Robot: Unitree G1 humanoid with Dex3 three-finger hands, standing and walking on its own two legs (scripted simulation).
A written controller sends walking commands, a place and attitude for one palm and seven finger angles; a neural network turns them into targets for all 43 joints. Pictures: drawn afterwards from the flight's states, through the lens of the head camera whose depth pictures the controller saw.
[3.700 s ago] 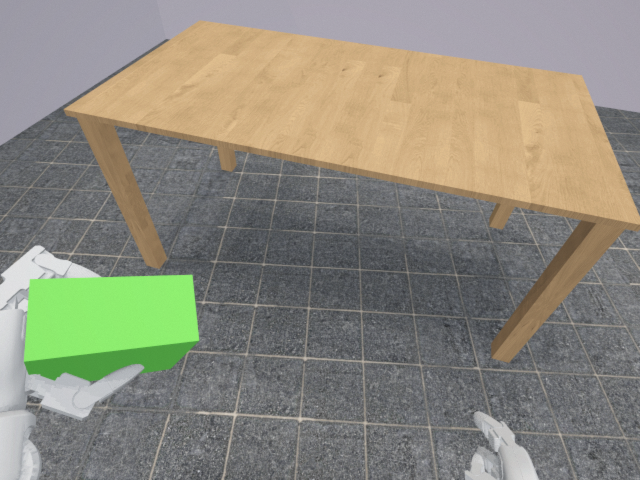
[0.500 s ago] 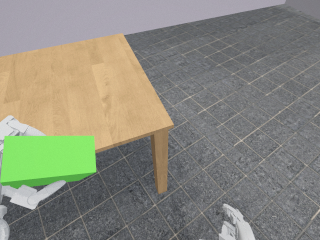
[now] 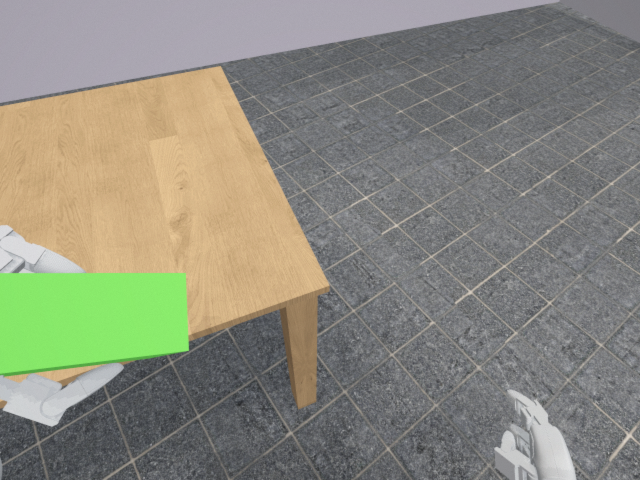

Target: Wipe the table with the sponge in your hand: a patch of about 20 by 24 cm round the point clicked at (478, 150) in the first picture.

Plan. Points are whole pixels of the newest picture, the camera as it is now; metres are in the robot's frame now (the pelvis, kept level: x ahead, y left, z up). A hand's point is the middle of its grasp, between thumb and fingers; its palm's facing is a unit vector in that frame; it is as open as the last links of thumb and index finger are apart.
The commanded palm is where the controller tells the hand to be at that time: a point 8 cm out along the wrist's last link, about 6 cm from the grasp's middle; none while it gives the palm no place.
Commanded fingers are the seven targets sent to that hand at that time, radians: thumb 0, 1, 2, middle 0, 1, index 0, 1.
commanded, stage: come to a stop and stand still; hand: left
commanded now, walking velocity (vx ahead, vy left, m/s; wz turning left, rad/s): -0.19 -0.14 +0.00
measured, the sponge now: (116, 323) +0.22 +0.19 +0.16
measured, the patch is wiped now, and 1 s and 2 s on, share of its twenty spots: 0.00 0.00 0.00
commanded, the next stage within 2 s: look again from close up in 1.36 s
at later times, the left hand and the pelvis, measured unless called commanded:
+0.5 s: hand (62, 362) +0.18 +0.22 +0.17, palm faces +0.38 -0.82 -0.43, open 10.6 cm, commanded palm +0.12 +0.25 +0.18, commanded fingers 0.00 0.10 1.30 -1.20 -1.60 -1.20 -1.60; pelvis -0.05 -0.03 +0.00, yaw -2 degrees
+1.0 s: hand (23, 385) +0.17 +0.25 +0.15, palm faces +0.33 -0.87 -0.35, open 10.6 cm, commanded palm +0.12 +0.29 +0.18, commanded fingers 0.00 0.10 1.30 -1.20 -1.60 -1.20 -1.60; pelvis -0.05 +0.01 +0.00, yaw -2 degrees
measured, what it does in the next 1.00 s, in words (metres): steps on the spot: right foot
